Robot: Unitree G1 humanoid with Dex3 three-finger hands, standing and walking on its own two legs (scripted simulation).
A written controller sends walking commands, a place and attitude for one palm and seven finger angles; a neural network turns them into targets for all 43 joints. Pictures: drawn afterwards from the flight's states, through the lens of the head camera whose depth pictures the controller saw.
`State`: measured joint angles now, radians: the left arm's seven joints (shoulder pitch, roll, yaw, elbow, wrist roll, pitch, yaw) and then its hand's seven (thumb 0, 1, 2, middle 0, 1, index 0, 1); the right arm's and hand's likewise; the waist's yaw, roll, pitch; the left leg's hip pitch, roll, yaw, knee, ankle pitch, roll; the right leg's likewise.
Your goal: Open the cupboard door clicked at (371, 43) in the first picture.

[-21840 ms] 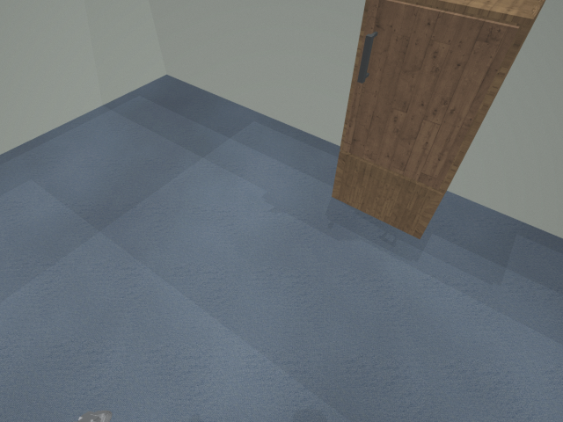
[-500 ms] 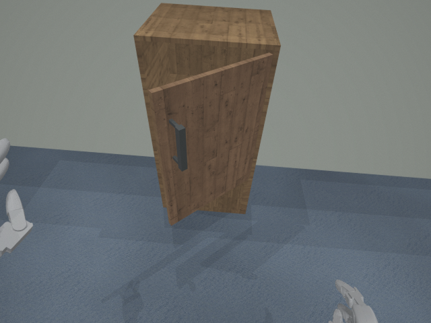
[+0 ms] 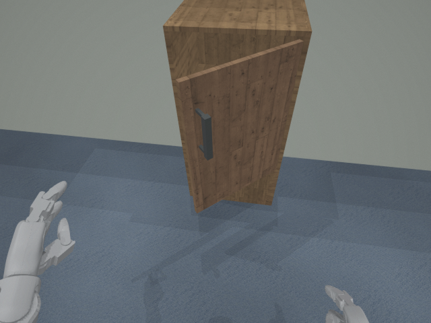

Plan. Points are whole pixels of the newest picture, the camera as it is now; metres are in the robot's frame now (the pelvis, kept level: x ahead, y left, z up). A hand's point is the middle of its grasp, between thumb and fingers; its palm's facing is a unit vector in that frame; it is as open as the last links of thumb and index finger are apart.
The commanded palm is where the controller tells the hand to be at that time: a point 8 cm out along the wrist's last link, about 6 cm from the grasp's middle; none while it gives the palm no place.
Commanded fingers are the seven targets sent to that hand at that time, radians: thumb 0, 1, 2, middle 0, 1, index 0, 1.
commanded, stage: let the arm hang, fingers relaxed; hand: left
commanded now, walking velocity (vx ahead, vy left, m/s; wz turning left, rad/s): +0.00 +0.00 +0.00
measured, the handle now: (203, 134) +0.62 +0.08 -0.02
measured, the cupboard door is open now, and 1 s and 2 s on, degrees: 42 42 42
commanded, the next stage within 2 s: look to check the result in 1.02 s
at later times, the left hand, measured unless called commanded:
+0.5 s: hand out of the picture -0.06 +0.21 -0.17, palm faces +0.01 -0.97 -0.25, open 7.3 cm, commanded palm none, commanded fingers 0.00 0.90 0.90 -0.20 -0.30 -0.20 -0.30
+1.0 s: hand out of the picture +0.09 +0.21 -0.15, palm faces -0.02 -0.96 -0.29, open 7.4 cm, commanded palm none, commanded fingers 0.00 0.90 0.90 -0.20 -0.30 -0.20 -0.30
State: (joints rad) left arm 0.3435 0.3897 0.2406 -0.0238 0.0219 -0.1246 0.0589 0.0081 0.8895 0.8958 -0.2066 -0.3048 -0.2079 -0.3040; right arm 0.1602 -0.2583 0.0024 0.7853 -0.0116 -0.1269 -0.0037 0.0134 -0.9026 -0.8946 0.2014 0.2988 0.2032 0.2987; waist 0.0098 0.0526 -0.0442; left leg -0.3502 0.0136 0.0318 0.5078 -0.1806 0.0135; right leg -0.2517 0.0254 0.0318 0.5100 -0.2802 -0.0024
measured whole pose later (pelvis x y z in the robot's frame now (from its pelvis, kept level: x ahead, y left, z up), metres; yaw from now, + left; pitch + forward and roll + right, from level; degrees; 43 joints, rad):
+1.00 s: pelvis +0.01 -0.01 +0.01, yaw +0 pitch -1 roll +0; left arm 0.11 0.25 0.01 1.11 0.02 -0.01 0.01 0.01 0.90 0.89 -0.20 -0.30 -0.21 -0.30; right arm 0.13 -0.27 -0.02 1.13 -0.02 0.00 0.00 0.01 -0.91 -0.89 0.20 0.30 0.20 0.30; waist -0.02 0.02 0.03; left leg -0.20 0.00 0.03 0.35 -0.13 0.01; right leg -0.12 0.02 0.03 0.38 -0.24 -0.01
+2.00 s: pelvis +0.03 -0.02 +0.00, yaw -9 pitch +0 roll +2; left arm 0.20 0.22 0.07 1.04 0.02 0.07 0.00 0.01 0.90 0.89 -0.20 -0.30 -0.20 -0.30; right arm 0.15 -0.20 -0.05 1.02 -0.03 0.03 -0.03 0.01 -0.91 -0.89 0.20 0.30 0.20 0.30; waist 0.03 -0.02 0.10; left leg -0.23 0.06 0.18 0.51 -0.26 -0.01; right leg -0.29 0.03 0.05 0.74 -0.44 -0.02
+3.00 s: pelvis +0.02 -0.02 -0.01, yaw -45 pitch +1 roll +1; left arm 0.16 0.26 0.07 0.87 0.03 0.06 -0.01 0.01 0.90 0.89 -0.20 -0.30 -0.21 -0.30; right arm 0.20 -0.27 -0.06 0.89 -0.01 0.04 -0.02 0.01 -0.91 -0.89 0.20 0.30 0.20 0.30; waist -0.01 -0.03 0.11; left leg -0.40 0.05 0.06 0.85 -0.47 -0.06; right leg -0.37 0.02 0.10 0.61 -0.25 0.01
